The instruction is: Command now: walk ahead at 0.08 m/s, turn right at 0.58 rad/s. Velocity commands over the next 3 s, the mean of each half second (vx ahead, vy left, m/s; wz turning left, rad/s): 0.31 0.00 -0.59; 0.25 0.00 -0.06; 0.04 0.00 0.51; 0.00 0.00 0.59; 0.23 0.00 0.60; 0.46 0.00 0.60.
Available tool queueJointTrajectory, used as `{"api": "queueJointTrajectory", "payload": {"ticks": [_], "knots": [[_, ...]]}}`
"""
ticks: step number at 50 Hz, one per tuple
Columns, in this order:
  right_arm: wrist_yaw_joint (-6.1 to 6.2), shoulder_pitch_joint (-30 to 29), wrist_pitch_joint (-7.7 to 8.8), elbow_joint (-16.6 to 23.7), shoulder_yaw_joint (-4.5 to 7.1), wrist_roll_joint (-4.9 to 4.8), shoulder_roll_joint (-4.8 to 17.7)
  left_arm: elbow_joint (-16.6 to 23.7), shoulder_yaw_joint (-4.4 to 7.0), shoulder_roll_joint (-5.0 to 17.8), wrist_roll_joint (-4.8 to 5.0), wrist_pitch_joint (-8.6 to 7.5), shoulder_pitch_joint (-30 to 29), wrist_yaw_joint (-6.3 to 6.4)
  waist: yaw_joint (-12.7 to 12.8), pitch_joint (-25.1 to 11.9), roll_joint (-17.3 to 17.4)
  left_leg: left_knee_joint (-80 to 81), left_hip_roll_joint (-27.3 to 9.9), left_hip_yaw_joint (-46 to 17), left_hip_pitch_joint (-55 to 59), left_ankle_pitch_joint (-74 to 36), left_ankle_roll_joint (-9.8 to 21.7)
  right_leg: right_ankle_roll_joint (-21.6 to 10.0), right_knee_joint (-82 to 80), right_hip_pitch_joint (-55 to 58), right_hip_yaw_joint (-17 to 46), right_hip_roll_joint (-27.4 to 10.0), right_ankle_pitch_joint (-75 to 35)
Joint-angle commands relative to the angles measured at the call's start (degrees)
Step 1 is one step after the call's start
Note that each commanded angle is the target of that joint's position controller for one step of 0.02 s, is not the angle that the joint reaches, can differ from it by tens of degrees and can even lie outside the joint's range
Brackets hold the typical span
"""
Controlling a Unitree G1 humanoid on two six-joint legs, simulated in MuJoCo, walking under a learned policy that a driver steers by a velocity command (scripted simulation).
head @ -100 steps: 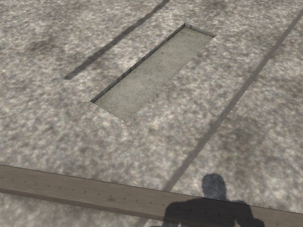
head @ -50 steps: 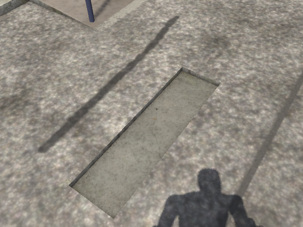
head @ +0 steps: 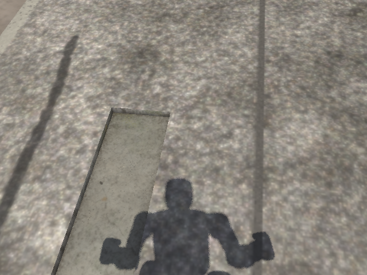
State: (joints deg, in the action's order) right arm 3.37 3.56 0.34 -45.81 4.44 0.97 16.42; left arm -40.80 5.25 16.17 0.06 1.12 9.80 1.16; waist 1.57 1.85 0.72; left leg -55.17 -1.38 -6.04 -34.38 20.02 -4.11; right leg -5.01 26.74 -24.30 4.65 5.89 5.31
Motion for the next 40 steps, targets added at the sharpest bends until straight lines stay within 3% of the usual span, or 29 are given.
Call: {"api": "queueJointTrajectory", "payload": {"ticks": [1, 6, 7, 9, 10, 11, 12, 13, 15, 16, 18, 22, 26, 28, 29, 30, 31, 32, 33, 34, 35, 36, 37, 38, 39, 40], "knots": [[0.05, 3.14, 0.07, 2.77, 0.96, -0.17, 4.27, 5.18, 2.24, 9.13, 0.45, -0.41, -2.45, 1.0, -1.77, -9.78, -7.59, 5.25, 1.22, 0.24, 3.53, -3.32, -0.63, -7.98, -10.54, 5.75, 18.69, -12.69, 14.62], [-1.47, 2.58, 2.0, 4.12, 0.98, -1.23, 4.77, 5.79, 2.08, 9.29, 0.65, -0.02, -0.68, 1.33, -1.17, -9.51, -10.47, 16.05, 3.34, 1.97, 11.39, 0.45, 0.85, -7.15, -11.66, 5.02, 23.87, -12.51, 27.57], [-1.79, 3.9, 2.46, 3.86, 1.08, -1.56, 4.76, 5.84, 1.96, 9.09, 0.8, 0.1, -0.48, 1.33, -1.9, -9.02, -10.53, 19.64, 3.67, 2.48, 14.77, 0.87, 1.82, -6.73, -11.42, 3.85, 24.35, -12.02, 29.24], [-2.13, 11.1, 3.18, 1.4, 1.72, -1.88, 5.31, 6.48, 1.37, 7.35, 1.16, 0.43, -2.07, 1.47, -6.14, -6.48, -8.94, 33.34, 1.81, 3.21, 28.16, -3.84, 4.91, -3.16, -7.93, -4.63, 22.1, -7.7, 32.0], [-1.89, 16.13, 3.33, 0.08, 2.66, -1.39, 8.63, 6.52, 0.51, 3.53, 1.46, 0.39, -0.9, 1.5, -6.64, -8.02, -0.56, 36.76, -8.86, -5.89, 38.11, 2.38, 7.63, 0.27, 7.02, -13.75, 14.94, -3.1, 32.65], [-2.19, 16.91, 3.39, 0.5, 3.42, 0.65, 13.21, 9.06, 0.17, 1.95, 2.17, -0.62, -1.68, 1.04, -5.2, -6.05, 13.25, 42.45, -20.19, -26.06, 39.36, 17.36, 13.84, 1.22, 20.31, -26.33, 4.62, 3.29, 27.72], [-2.35, 13.04, 4.11, 1.83, 3.39, 1.35, 11.85, 10.01, 1.13, 6.47, 1.37, -1.77, -4.05, 0.59, -4.08, -0.55, 12.36, 44.41, -22.72, -30.67, 33.68, 21.66, 16.37, 1.76, 27.25, -31.0, 6.94, -2.36, 21.81], [-1.77, 9.63, 4.45, 3.17, 2.65, 0.26, 8.63, 8.89, 1.71, 8.06, 1.01, -2.02, -2.44, 0.05, -2.56, 0.56, 10.34, 44.67, -20.02, -24.97, 32.67, 18.64, 14.46, 2.4, 30.41, -30.43, 7.03, -3.43, 16.25], [-1.18, 8.24, 4.38, 3.75, 1.95, -0.83, 6.23, 6.41, 1.9, 7.24, 0.46, -1.88, 1.04, -0.57, -1.69, -0.47, 8.6, 44.95, -15.59, -15.22, 32.56, 9.6, 11.03, 4.43, 35.77, -27.91, 4.19, -4.53, 10.17], [-1.05, 9.43, 4.51, 3.44, 1.59, -0.62, 5.79, 6.26, 1.72, 6.18, 0.51, -1.99, 0.56, -1.0, -2.33, 0.12, 7.86, 45.61, -14.58, -11.13, 31.14, 5.1, 10.75, 5.0, 38.48, -27.09, 3.1, -5.22, 7.67], [-1.31, 11.99, 4.92, 2.93, 1.48, -0.16, 5.7, 6.84, 1.14, 4.31, 0.88, -2.21, -0.86, -1.42, -3.4, 0.5, 6.74, 46.48, -13.2, -4.92, 30.09, -0.68, 10.85, 5.8, 40.37, -26.61, 1.55, -6.21, 3.69], [-1.8, 15.96, 4.95, 2.31, 1.71, -0.09, 6.73, 8.97, 0.41, 3.06, 1.14, -2.45, -5.89, -2.07, -6.02, 1.98, 6.44, 47.08, -13.28, 2.41, 32.09, -8.46, 11.84, 6.95, 31.84, -26.4, 0.11, -8.13, -1.13], [-1.97, 17.55, 4.48, 1.63, 2.38, -0.98, 9.26, 11.06, -0.65, 1.36, 1.26, -2.81, -11.4, -3.77, -7.91, 3.86, 6.78, 47.22, -14.41, 8.19, 32.07, -12.12, 11.57, 6.22, 19.69, -20.28, -4.54, -9.48, -1.97], [-2.2, 17.99, 4.18, 1.14, 2.77, -1.72, 10.37, 11.72, -0.72, 1.62, 1.52, -2.8, -12.44, -4.49, -7.75, 4.74, 6.52, 46.56, -15.38, 9.96, 33.06, -13.05, 11.14, 4.53, 15.51, -17.15, -6.31, -9.49, 1.14], [-2.37, 18.18, 3.92, 0.9, 2.95, -2.17, 10.8, 11.99, -0.68, 1.91, 1.54, -2.74, -12.64, -4.72, -7.37, 4.93, 6.44, 45.69, -16.02, 10.66, 33.88, -15.14, 10.9, 3.42, 13.72, -15.38, -7.18, -9.14, 3.43], [-2.61, 18.42, 3.49, 0.36, 2.94, -2.55, 10.87, 12.05, -0.6, 1.93, 1.25, -2.8, -12.12, -4.77, -6.4, 4.88, 6.47, 43.09, -16.17, 11.21, 33.33, -24.86, 10.79, 2.09, 11.17, -11.06, -8.14, -7.65, 6.21], [-2.72, 18.64, 3.13, -0.17, 2.91, -2.8, 11.31, 11.58, 0.06, 2.88, 0.87, -2.94, -9.21, -4.67, -4.03, 2.51, 7.0, 37.77, -15.93, 12.0, 33.15, -41.19, 10.42, 0.61, 8.79, -3.95, -9.54, -4.96, 7.55], [-2.72, 18.07, 2.92, -0.52, 2.61, -3.14, 11.15, 9.06, 1.43, 4.9, 0.75, -3.14, -0.32, -4.37, 1.32, -2.68, 6.02, 27.89, -14.18, 14.11, 32.06, -53.25, 9.02, -1.43, 2.9, 8.42, -10.39, -2.42, 1.43], [-2.72, 18.58, 3.42, -0.32, 1.9, -2.87, 9.72, 6.72, 2.75, 8.08, 0.36, -3.05, 7.76, -3.42, 5.1, -8.27, 4.73, 16.61, -11.58, 15.64, 24.08, -50.99, 6.58, -2.72, 1.8, 24.09, -8.09, -3.07, -7.93], [-3.24, 18.32, 4.15, 2.44, -0.51, 0.76, 3.2, 5.08, 3.39, 13.81, -0.47, -2.72, 15.42, -1.75, 5.28, -18.07, -10.24, -5.1, -5.98, 15.22, 6.28, -3.08, 3.13, -6.54, 6.75, 44.73, 10.59, -19.41, -31.98], [-3.82, 24.83, 5.07, 1.01, -1.46, -1.45, 2.76, 6.36, 2.69, 15.4, -1.44, -2.99, 14.13, -1.75, 3.33, -31.13, -17.41, -21.49, 1.67, 2.77, -1.72, 20.98, 1.41, -18.1, 1.04, 50.8, 32.34, -34.15, -36.25], [-3.6, 19.57, 5.06, 0.14, 0.64, -3.66, 9.13, 6.04, 1.84, 11.11, -1.59, -3.06, 13.19, -2.13, 6.25, -27.79, -7.51, -24.43, -0.1, -3.09, -1.84, 16.97, 1.41, -15.69, -0.58, 43.09, 22.9, -30.42, -37.98], [-3.46, 15.92, 4.66, 1.57, 0.62, -4.07, 8.7, 4.62, 1.04, 9.06, -0.95, -3.5, 9.96, -2.3, 3.96, -18.54, -8.04, -21.56, -2.24, -0.8, -5.4, 14.15, 1.93, -12.87, -0.61, 36.64, 13.4, -27.49, -37.85], [-2.73, 15.2, 4.06, 0.82, 0.35, -2.91, 7.07, 3.97, 0.34, 6.93, -0.13, -3.94, 6.06, -2.32, 1.31, -13.61, -4.05, -16.86, -4.9, 0.68, -4.42, 9.66, 1.79, -10.06, -2.45, 28.92, 9.05, -24.13, -32.69], [-2.22, 15.33, 3.05, 0.52, 0.56, -2.14, 6.82, 3.82, -0.11, 5.23, 0.03, -4.15, 2.54, -2.41, -0.7, -10.28, -5.28, -14.33, -5.81, 1.31, -1.55, 6.39, 1.5, -8.94, -4.89, 22.23, 5.7, -22.38, -30.25], [-2.01, 17.54, 1.81, -0.39, 0.63, -2.16, 6.14, 3.51, -0.22, 4.72, -0.55, -4.46, 0.36, -2.49, -2.63, -9.22, -6.47, -14.05, -5.71, 1.73, 3.35, 3.2, 1.26, -8.27, -7.56, 16.5, 2.39, -21.24, -29.82]]}}
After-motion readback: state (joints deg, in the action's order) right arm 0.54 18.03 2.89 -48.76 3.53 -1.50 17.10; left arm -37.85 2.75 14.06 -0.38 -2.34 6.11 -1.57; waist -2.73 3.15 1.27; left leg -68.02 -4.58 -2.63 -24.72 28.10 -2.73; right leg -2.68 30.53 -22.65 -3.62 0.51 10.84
